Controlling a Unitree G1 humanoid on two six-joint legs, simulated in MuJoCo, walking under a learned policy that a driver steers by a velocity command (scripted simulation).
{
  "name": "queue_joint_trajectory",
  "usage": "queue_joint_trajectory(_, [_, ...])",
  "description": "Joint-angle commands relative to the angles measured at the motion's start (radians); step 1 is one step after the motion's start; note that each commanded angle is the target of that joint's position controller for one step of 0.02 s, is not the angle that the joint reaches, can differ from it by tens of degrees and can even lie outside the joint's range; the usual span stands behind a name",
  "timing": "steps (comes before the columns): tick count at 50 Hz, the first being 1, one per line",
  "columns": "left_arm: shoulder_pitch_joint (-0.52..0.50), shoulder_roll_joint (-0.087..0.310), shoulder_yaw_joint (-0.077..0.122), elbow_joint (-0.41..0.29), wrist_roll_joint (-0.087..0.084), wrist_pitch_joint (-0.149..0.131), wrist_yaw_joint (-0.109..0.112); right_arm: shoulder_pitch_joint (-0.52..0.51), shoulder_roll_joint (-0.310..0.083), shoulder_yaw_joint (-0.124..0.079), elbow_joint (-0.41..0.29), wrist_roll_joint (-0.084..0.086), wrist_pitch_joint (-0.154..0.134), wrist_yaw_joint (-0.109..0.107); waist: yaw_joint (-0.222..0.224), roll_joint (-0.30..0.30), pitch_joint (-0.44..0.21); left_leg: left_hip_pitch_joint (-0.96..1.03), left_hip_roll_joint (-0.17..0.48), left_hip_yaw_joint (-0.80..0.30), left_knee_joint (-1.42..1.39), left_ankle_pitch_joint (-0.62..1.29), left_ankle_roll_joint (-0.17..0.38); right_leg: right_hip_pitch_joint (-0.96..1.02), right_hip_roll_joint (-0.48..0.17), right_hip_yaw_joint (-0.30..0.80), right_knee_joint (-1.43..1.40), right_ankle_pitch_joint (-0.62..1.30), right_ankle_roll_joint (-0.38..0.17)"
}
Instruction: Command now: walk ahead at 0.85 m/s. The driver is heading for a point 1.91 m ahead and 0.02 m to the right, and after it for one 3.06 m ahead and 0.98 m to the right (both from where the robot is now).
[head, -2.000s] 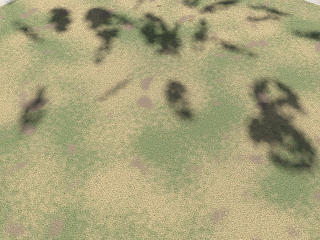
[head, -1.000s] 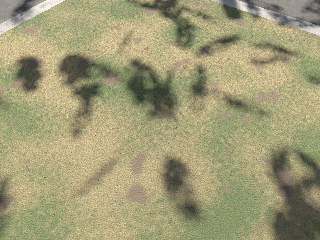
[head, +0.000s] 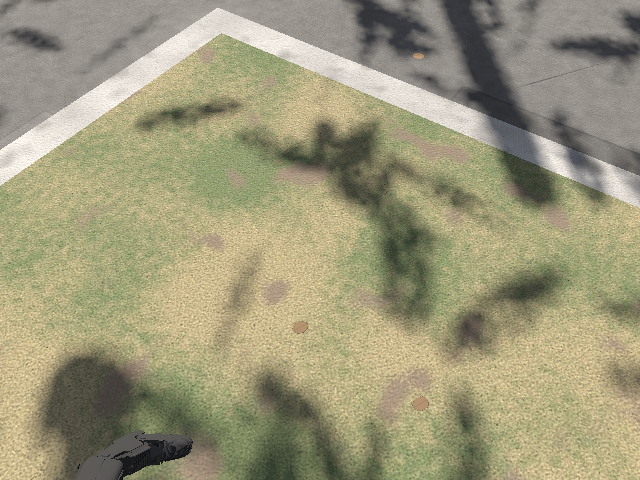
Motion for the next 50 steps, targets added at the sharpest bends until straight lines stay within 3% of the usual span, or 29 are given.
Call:
queue_joint_trajectory(1, [-0.048, 0.064, 0.006, -0.057, 0.011, -0.018, 0.010, -0.017, -0.176, -0.023, -0.041, -0.003, -0.011, -0.015, 0.061, 0.065, 0.098, -0.145, 0.236, -0.027, 0.032, 1.031, 0.049, 0.238, 0.116, -0.088, -0.112, 0.028, -0.035])
queue_joint_trajectory(2, [0.013, 0.081, 0.013, -0.038, 0.023, -0.026, 0.018, -0.009, -0.192, -0.025, -0.035, -0.012, -0.002, -0.025, 0.088, 0.096, 0.038, -0.088, 0.242, -0.029, 0.147, 1.192, 0.030, 0.306, 0.164, -0.094, -0.127, -0.026, -0.045])
queue_joint_trajectory(3, [0.172, 0.110, 0.026, 0.011, 0.026, -0.036, 0.030, -0.021, -0.205, -0.027, -0.030, -0.022, 0.012, -0.037, 0.157, 0.129, -0.046, -0.094, 0.239, -0.029, 0.340, 1.243, 0.011, 0.468, 0.195, -0.072, -0.134, -0.050, -0.055])
queue_joint_trajectory(4, [0.371, 0.134, 0.039, 0.078, 0.028, -0.043, 0.043, -0.064, -0.219, -0.030, -0.035, -0.018, 0.023, -0.047, 0.256, 0.142, -0.136, -0.140, 0.219, -0.010, 0.583, 1.174, -0.007, 0.662, 0.163, -0.038, -0.199, 0.056, -0.070])
queue_joint_trajectory(5, [0.500, 0.201, 0.059, 0.120, 0.047, -0.045, 0.058, -0.068, -0.182, -0.024, -0.058, -0.008, 0.024, -0.051, 0.284, 0.111, -0.229, -0.301, 0.166, -0.001, 0.866, 0.845, -0.015, 0.875, 0.020, 0.067, -0.124, 0.251, -0.085])
queue_joint_trajectory(6, [0.465, 0.291, 0.079, 0.084, -0.009, -0.048, 0.043, 0.116, 0.038, 0.038, -0.038, -0.035, 0.027, -0.014, 0.163, -0.271, -0.494, -0.738, -0.005, -0.148, 1.360, -0.298, -0.078, 1.360, -0.326, 0.512, 0.047, 0.697, -0.290])
queue_joint_trajectory(7, [0.515, 0.214, 0.076, 0.097, -0.017, -0.040, 0.030, 0.124, -0.076, 0.022, -0.002, 0.015, 0.015, -0.001, 0.249, -0.128, -0.697, -0.812, -0.021, -0.326, 1.515, -0.342, -0.062, 1.421, -0.341, 0.694, -0.070, 0.522, -0.352])
queue_joint_trajectory(8, [0.410, 0.195, 0.074, 0.085, -0.025, -0.036, 0.031, -0.039, -0.151, -0.003, -0.059, 0.048, 0.012, -0.005, 0.225, -0.071, -0.497, -0.848, 0.049, -0.277, 1.455, -0.274, -0.062, 1.224, -0.289, 0.535, -0.146, 0.494, -0.307])
queue_joint_trajectory(9, [0.286, 0.156, 0.064, 0.076, -0.040, -0.040, 0.032, -0.166, -0.161, -0.003, -0.115, 0.043, 0.013, -0.016, 0.173, 0.025, -0.291, -0.857, 0.111, -0.197, 1.358, -0.200, -0.073, 0.979, -0.243, 0.417, -0.217, 0.452, -0.256])
queue_joint_trajectory(10, [0.231, 0.110, 0.047, 0.075, -0.033, -0.048, 0.032, -0.235, -0.158, -0.011, -0.119, 0.029, 0.022, -0.026, 0.145, 0.085, -0.164, -0.828, 0.127, -0.159, 1.324, -0.168, -0.089, 0.772, -0.211, 0.349, -0.279, 0.499, -0.233])
queue_joint_trajectory(11, [0.217, 0.096, 0.041, 0.089, -0.017, -0.054, 0.029, -0.205, -0.124, -0.012, -0.121, 0.017, 0.038, -0.027, 0.089, 0.071, -0.124, -0.750, 0.154, -0.154, 1.289, -0.136, -0.092, 0.641, -0.184, 0.290, -0.322, 0.528, -0.222])
queue_joint_trajectory(13, [0.184, 0.076, 0.034, 0.108, -0.010, -0.054, 0.021, -0.148, -0.051, -0.002, -0.112, 0.012, 0.066, -0.030, 0.034, 0.020, -0.099, -0.647, 0.182, -0.145, 1.168, -0.101, -0.098, 0.479, -0.136, 0.187, -0.383, 0.503, -0.206])
queue_joint_trajectory(14, [0.167, 0.081, 0.034, 0.117, -0.006, -0.055, 0.023, -0.152, -0.036, 0.000, -0.115, 0.015, 0.074, -0.035, 0.017, -0.001, -0.084, -0.624, 0.183, -0.133, 1.084, -0.067, -0.103, 0.420, -0.111, 0.135, -0.396, 0.528, -0.193])
queue_joint_trajectory(16, [0.149, 0.116, 0.042, 0.129, -0.003, -0.048, 0.038, -0.217, -0.040, 0.004, -0.141, 0.006, 0.077, -0.043, 0.012, -0.039, -0.088, -0.601, 0.177, -0.099, 0.870, 0.056, -0.109, 0.397, -0.059, 0.051, -0.395, 0.565, -0.168])
queue_joint_trajectory(18, [0.184, 0.145, 0.052, 0.144, -0.013, -0.032, 0.054, -0.298, -0.049, 0.006, -0.151, -0.005, 0.074, -0.040, 0.050, -0.051, -0.128, -0.571, 0.156, -0.073, 0.705, 0.230, -0.110, 0.452, -0.034, 0.014, -0.383, 0.511, -0.145])
queue_joint_trajectory(21, [0.227, 0.155, 0.054, 0.178, -0.023, -0.011, 0.061, -0.390, -0.077, 0.001, -0.166, -0.004, 0.078, -0.032, 0.088, -0.053, -0.131, -0.568, 0.150, -0.086, 0.583, 0.324, -0.103, 0.532, -0.063, 0.038, -0.363, 0.362, -0.132])
queue_joint_trajectory(24, [0.212, 0.150, 0.055, 0.201, -0.032, 0.006, 0.064, -0.432, -0.110, -0.011, -0.175, -0.015, 0.076, -0.028, 0.081, -0.052, -0.100, -0.543, 0.141, -0.085, 0.468, 0.310, -0.069, 0.551, -0.080, 0.071, -0.284, 0.206, -0.106])
queue_joint_trajectory(25, [0.210, 0.140, 0.052, 0.207, -0.040, 0.010, 0.066, -0.414, -0.120, -0.017, -0.164, -0.023, 0.074, -0.028, 0.067, -0.042, -0.100, -0.494, 0.130, -0.075, 0.399, 0.355, -0.052, 0.545, -0.058, 0.074, -0.234, 0.120, -0.080])
queue_joint_trajectory(26, [0.256, 0.123, 0.048, 0.221, -0.035, 0.009, 0.067, -0.403, -0.159, -0.029, -0.156, -0.030, 0.072, -0.032, 0.076, 0.009, -0.105, -0.429, 0.163, -0.111, 0.352, 0.598, -0.029, 0.531, -0.009, 0.066, -0.175, -0.010, -0.034])
queue_joint_trajectory(27, [0.341, 0.099, 0.044, 0.234, -0.014, 0.002, 0.068, -0.410, -0.209, -0.038, -0.158, -0.037, 0.073, -0.038, 0.136, 0.100, -0.135, -0.321, 0.252, -0.184, 0.407, 0.923, 0.019, 0.459, 0.067, 0.035, -0.108, -0.222, 0.010])
queue_joint_trajectory(28, [0.436, 0.039, 0.028, 0.265, -0.013, 0.002, 0.069, -0.401, -0.158, -0.024, -0.148, -0.038, 0.082, -0.041, 0.161, 0.212, -0.204, -0.222, 0.342, -0.274, 0.427, 0.975, 0.133, 0.386, 0.104, 0.023, -0.044, -0.466, 0.055])
queue_joint_trajectory(29, [0.400, 0.060, 0.030, 0.268, -0.019, 0.017, 0.074, -0.386, -0.094, -0.011, -0.142, -0.028, 0.090, -0.036, 0.126, 0.202, -0.222, -0.239, 0.365, -0.329, 0.397, 0.829, 0.170, 0.390, 0.103, 0.036, -0.014, -0.549, 0.075])
queue_joint_trajectory(31, [0.325, 0.088, 0.039, 0.255, -0.026, 0.060, 0.086, -0.446, -0.104, -0.010, -0.145, -0.021, 0.104, -0.031, 0.140, 0.158, -0.194, -0.356, 0.336, -0.348, 0.341, 0.458, 0.135, 0.431, 0.083, 0.056, -0.068, -0.515, 0.076])
queue_joint_trajectory(33, [0.301, 0.107, 0.043, 0.265, -0.016, 0.090, 0.091, -0.530, -0.118, -0.015, -0.169, -0.013, 0.109, -0.032, 0.147, 0.116, -0.110, -0.483, 0.252, -0.260, 0.316, 0.205, 0.051, 0.473, 0.079, 0.053, -0.151, -0.463, 0.066])
queue_joint_trajectory(35, [0.293, 0.105, 0.044, 0.279, -0.013, 0.090, 0.094, -0.514, -0.119, -0.019, -0.155, -0.010, 0.103, -0.035, 0.133, 0.091, -0.092, -0.483, 0.204, -0.205, 0.345, 0.240, 0.015, 0.488, 0.078, 0.050, -0.171, -0.434, 0.058])
queue_joint_trajectory(40, [0.294, 0.087, 0.043, 0.306, -0.020, 0.069, 0.093, -0.472, -0.103, -0.025, -0.118, -0.004, 0.103, -0.046, 0.108, 0.040, -0.131, -0.370, 0.181, -0.161, 0.428, 0.463, 0.035, 0.474, 0.068, 0.053, -0.181, -0.351, 0.060])
queue_joint_trajectory(50, [0.335, 0.065, 0.041, 0.335, -0.019, 0.071, 0.102, -0.494, -0.086, -0.033, -0.086, -0.006, 0.133, -0.051, 0.104, 0.024, -0.050, -0.389, 0.149, -0.132, 0.418, 0.308, 0.017, 0.425, 0.054, 0.063, -0.215, -0.422, 0.049])
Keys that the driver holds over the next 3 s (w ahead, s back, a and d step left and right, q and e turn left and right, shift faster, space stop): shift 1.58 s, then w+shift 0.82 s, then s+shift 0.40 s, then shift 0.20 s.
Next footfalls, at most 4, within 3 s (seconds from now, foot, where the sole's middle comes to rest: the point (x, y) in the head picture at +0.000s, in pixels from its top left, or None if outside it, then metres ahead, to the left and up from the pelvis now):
0.10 right None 0.35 -0.10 -0.77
0.52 left None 0.49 0.12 -0.77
1.92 left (219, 427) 0.60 0.19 -0.77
2.42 right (295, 253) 1.06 0.00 -0.77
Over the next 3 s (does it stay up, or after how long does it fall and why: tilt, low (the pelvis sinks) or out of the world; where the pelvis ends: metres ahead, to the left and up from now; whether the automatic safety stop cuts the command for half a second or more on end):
stays up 1.10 0.08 -0.01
